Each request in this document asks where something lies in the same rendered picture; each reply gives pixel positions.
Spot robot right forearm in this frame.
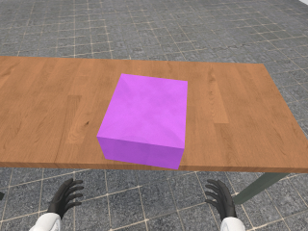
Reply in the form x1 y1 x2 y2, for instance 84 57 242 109
220 217 245 231

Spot carton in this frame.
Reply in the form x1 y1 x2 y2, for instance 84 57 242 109
96 73 188 169

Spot robot right hand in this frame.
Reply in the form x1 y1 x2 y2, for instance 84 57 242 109
204 179 238 221

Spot robot left forearm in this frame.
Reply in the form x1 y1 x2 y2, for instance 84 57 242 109
29 213 62 231

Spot robot left hand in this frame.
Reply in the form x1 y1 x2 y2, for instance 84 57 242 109
46 178 84 220

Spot table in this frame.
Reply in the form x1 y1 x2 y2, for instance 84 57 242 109
0 56 308 205

